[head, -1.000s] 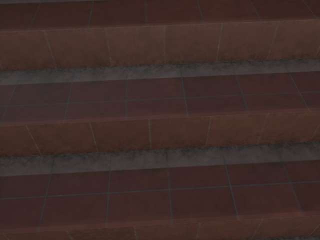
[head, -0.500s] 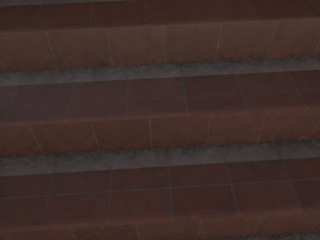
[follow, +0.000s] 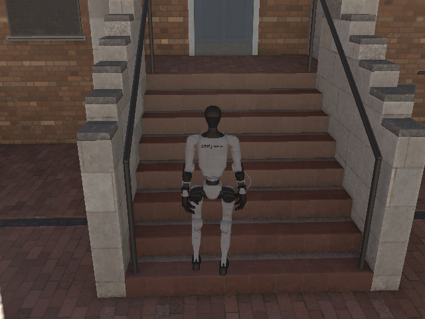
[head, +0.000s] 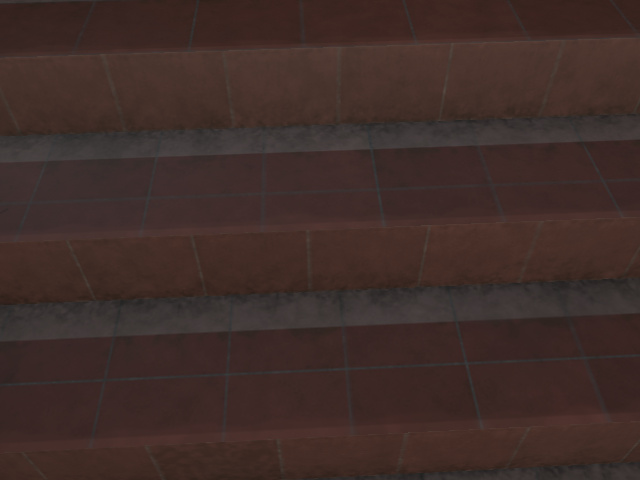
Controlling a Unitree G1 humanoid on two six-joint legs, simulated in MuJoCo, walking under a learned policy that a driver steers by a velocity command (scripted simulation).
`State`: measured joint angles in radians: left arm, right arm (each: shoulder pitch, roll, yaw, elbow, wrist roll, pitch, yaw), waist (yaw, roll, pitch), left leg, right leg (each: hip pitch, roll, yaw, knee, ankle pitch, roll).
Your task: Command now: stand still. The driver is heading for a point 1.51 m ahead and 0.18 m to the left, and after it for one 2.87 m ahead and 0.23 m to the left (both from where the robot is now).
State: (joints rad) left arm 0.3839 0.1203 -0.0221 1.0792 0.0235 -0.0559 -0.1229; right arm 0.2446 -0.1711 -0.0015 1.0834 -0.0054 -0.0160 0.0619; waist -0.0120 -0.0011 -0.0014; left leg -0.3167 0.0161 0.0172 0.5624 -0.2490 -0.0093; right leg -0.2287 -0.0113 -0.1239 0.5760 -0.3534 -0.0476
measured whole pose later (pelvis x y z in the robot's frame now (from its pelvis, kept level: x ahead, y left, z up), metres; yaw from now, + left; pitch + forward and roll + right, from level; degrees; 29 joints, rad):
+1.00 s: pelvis +0.29 +0.24 +0.17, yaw +1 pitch +5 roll +0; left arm 0.13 0.14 -0.03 0.94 0.01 -0.03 -0.03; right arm 0.50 -0.06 0.08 1.21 -0.12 -0.11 0.07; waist -0.03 -0.01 -0.11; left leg -0.30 -0.05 0.06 0.57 -0.35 0.09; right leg -1.44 -0.01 0.09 2.21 0.04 -0.25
